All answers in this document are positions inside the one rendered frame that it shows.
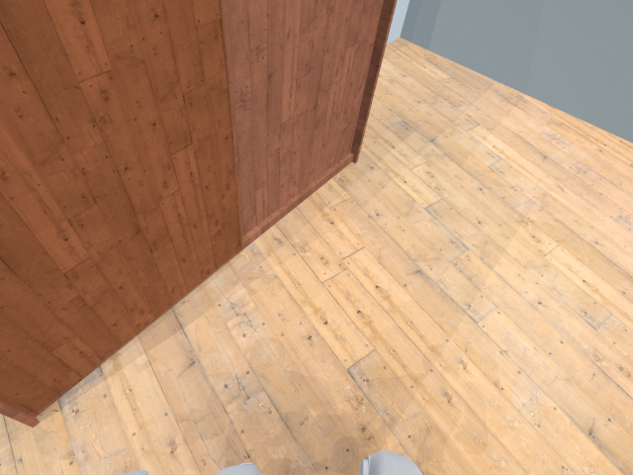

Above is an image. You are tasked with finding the wardrobe door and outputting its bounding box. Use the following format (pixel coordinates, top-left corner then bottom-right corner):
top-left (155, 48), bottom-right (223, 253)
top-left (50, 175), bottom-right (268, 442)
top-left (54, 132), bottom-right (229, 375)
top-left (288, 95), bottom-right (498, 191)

top-left (222, 0), bottom-right (384, 236)
top-left (0, 0), bottom-right (243, 417)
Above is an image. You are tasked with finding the right robot thigh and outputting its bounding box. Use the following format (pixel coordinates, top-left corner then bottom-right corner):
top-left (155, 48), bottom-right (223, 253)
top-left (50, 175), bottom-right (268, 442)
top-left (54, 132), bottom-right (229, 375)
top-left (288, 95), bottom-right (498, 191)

top-left (359, 451), bottom-right (422, 475)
